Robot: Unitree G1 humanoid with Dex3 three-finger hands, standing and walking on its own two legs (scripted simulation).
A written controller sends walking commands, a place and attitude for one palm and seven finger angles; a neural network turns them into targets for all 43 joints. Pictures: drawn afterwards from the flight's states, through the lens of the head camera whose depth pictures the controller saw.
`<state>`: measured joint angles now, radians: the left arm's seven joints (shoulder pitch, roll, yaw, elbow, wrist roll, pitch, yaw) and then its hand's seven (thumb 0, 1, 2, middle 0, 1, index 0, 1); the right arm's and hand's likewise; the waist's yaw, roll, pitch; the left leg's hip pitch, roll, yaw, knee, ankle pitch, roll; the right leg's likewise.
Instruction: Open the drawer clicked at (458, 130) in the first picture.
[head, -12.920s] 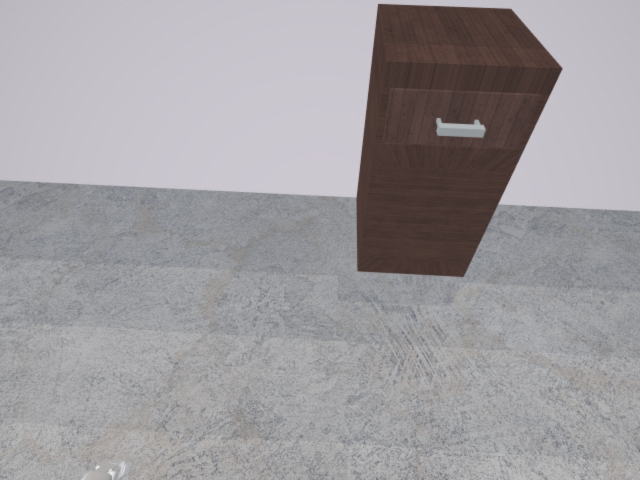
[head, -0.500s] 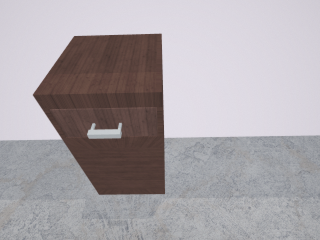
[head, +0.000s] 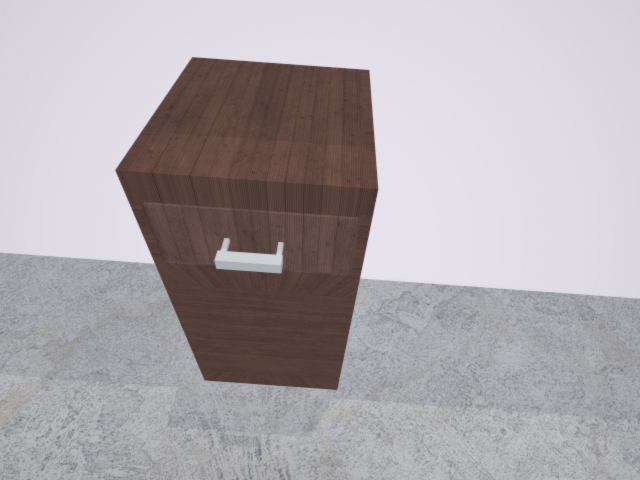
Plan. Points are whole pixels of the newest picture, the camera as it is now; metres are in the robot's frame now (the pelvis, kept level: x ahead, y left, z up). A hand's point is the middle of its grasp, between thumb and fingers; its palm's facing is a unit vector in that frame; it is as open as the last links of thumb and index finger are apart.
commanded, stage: come to a stop and stand still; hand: left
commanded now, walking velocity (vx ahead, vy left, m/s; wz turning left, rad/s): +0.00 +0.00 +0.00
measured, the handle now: (251, 253) +0.51 +0.17 -0.08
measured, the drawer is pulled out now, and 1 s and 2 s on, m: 0.00 0.00 0.00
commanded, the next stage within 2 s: look again from close up in 0.18 s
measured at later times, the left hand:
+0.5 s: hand out of the picture +0.01 +0.16 -0.18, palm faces +0.01 -0.97 -0.24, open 7.4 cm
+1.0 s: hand out of the picture -0.01 +0.14 -0.15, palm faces -0.04 -0.95 -0.30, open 7.3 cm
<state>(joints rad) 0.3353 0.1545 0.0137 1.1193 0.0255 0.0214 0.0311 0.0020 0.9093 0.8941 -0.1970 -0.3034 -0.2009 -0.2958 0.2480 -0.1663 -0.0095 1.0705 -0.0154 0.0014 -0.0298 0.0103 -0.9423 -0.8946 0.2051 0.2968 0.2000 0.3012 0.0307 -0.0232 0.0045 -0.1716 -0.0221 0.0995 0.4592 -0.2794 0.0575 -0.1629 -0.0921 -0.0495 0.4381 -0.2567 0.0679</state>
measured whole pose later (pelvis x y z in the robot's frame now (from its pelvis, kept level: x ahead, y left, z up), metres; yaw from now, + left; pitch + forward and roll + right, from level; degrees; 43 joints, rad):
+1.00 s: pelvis -0.04 -0.04 +0.00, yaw -1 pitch -3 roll +0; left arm 0.47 0.19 -0.07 0.61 0.09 0.07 0.10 0.03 0.93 0.89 -0.21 -0.31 -0.21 -0.30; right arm 0.34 -0.17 0.02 0.97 0.03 -0.10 -0.06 0.01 -0.91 -0.89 0.20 0.30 0.20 0.30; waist 0.04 0.00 0.06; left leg -0.21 0.04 0.09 0.50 -0.24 0.00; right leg -0.22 -0.04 -0.05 0.52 -0.24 -0.01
